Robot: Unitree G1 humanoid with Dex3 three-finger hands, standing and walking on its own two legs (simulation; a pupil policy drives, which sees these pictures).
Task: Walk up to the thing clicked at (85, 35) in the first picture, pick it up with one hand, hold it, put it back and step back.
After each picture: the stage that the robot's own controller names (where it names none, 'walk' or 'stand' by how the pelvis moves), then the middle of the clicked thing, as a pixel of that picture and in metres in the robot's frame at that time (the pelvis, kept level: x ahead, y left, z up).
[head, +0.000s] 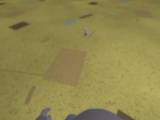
stand; (85, 32) +2.12 +0.13 -0.66
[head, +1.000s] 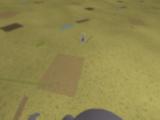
walk; (83, 38) +1.99 +0.14 -0.65
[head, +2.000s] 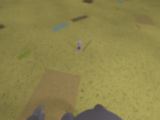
walk; (79, 46) +1.38 +0.16 -0.65
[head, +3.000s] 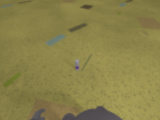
walk; (77, 65) +0.90 +0.17 -0.65
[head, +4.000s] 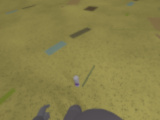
walk; (76, 81) +0.58 +0.20 -0.63
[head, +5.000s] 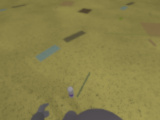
stand; (71, 92) +0.42 +0.22 -0.64
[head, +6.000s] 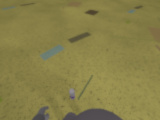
stand; (72, 94) +0.40 +0.19 -0.64
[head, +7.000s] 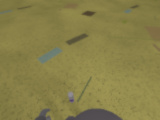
stand; (71, 97) +0.37 +0.21 -0.65
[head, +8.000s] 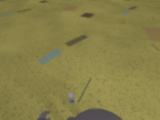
stand; (71, 98) +0.37 +0.21 -0.66
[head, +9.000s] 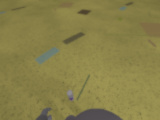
stand; (70, 95) +0.38 +0.23 -0.66
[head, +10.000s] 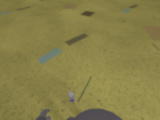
stand; (71, 97) +0.37 +0.20 -0.66
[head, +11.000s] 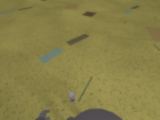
stand; (72, 97) +0.38 +0.20 -0.66
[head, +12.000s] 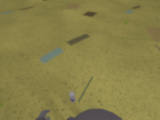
go down; (72, 97) +0.38 +0.20 -0.66
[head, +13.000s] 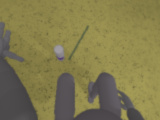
go down; (60, 54) +0.49 +0.19 -0.29
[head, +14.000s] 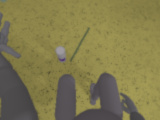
approach; (61, 55) +0.49 +0.18 -0.28
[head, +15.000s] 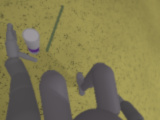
close in; (33, 44) +0.49 +0.23 -0.18
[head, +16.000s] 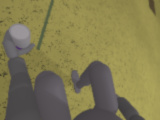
close; (22, 42) +0.49 +0.25 -0.18
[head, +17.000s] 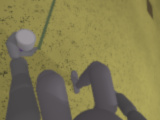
lift; (26, 45) +0.47 +0.24 -0.19
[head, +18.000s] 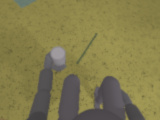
lift; (59, 61) +0.38 +0.21 -0.04
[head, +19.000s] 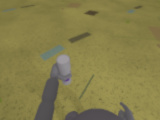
hold; (65, 71) +0.32 +0.17 +0.08
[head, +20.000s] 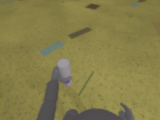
hold; (65, 74) +0.32 +0.17 +0.03
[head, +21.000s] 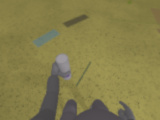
crouch; (64, 68) +0.37 +0.17 -0.01
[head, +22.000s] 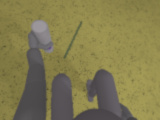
lower; (45, 40) +0.52 +0.21 -0.06
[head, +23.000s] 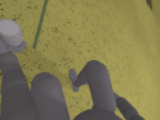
lower; (13, 40) +0.50 +0.26 -0.18
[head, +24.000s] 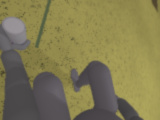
lower; (18, 38) +0.50 +0.25 -0.19
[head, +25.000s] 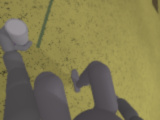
lower; (20, 39) +0.49 +0.25 -0.19
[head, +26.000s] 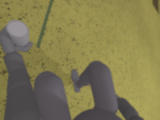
lower; (21, 39) +0.49 +0.25 -0.18
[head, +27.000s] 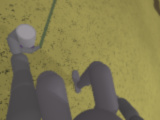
draw back; (27, 42) +0.48 +0.23 -0.18
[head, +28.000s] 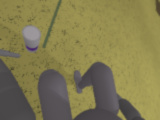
stand; (32, 42) +0.48 +0.23 -0.18
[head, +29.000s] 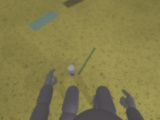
walk; (71, 71) +0.46 +0.16 -0.44
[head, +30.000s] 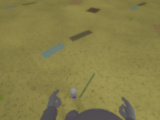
stand; (73, 94) +0.40 +0.16 -0.60
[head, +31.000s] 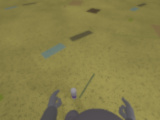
stand; (73, 94) +0.40 +0.16 -0.60
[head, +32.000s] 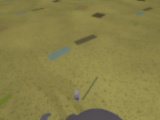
stand; (77, 95) +0.41 +0.16 -0.65
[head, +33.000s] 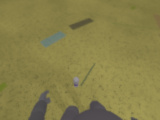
walk; (76, 82) +0.46 +0.10 -0.64
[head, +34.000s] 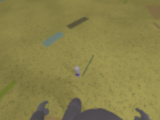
walk; (77, 72) +0.64 +0.19 -0.62
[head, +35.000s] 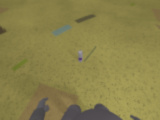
walk; (80, 56) +0.97 +0.17 -0.63
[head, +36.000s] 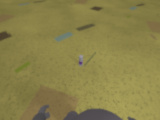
stand; (80, 60) +1.04 +0.16 -0.65
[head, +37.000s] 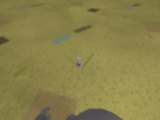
stand; (79, 62) +1.02 +0.18 -0.66
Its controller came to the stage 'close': yes
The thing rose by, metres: 0.68
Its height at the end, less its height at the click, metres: +0.00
